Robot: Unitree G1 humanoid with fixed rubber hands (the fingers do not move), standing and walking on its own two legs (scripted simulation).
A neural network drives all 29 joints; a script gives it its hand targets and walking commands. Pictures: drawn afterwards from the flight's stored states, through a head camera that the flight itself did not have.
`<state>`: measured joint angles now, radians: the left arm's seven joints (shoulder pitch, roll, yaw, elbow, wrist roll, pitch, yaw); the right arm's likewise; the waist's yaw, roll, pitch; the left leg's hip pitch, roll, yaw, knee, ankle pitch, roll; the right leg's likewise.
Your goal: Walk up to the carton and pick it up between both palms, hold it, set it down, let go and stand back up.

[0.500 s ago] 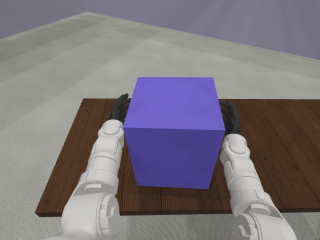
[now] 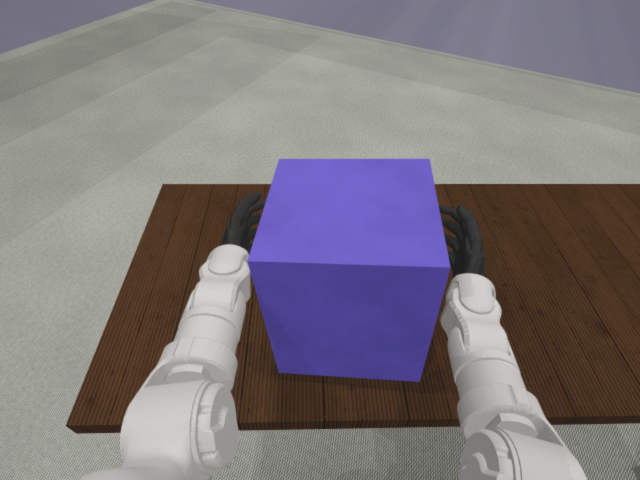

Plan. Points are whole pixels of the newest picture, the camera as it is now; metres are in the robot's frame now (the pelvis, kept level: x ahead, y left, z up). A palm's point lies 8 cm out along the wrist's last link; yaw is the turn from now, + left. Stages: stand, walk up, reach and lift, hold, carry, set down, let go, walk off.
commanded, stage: set down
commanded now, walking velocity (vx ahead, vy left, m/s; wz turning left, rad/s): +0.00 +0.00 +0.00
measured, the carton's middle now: (350, 271) +0.41 -0.05 +0.04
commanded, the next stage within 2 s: none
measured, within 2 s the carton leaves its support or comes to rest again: rests again in 0.88 s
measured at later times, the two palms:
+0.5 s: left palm (245, 258) +0.41 +0.10 +0.07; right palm (471, 284) +0.35 -0.20 +0.07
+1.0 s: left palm (250, 257) +0.42 +0.09 +0.07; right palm (470, 293) +0.35 -0.20 +0.06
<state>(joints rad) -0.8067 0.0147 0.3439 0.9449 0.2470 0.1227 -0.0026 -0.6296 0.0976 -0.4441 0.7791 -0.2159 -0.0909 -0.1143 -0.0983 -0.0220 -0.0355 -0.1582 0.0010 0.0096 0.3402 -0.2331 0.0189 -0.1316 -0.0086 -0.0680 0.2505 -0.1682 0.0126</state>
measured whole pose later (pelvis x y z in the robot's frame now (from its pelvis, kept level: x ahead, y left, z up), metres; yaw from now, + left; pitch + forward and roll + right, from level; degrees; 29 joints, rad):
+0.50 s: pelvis -0.01 +0.00 +0.00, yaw -1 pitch +5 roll -1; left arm -0.83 0.02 0.37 1.08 0.26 -0.01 0.00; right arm -0.62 0.12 -0.52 0.82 -0.29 -0.18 -0.10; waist -0.10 -0.01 -0.04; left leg -0.21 0.00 0.03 0.35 -0.22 0.02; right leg -0.19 -0.01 -0.06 0.27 -0.16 0.01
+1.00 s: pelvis -0.01 +0.00 +0.00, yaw -1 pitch +5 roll -1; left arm -0.87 -0.01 0.48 1.11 0.35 -0.10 -0.01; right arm -0.63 0.15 -0.64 0.83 -0.39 -0.25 -0.07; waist -0.09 -0.03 -0.02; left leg -0.22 0.00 0.05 0.34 -0.22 0.02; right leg -0.22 -0.02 -0.05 0.29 -0.16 0.02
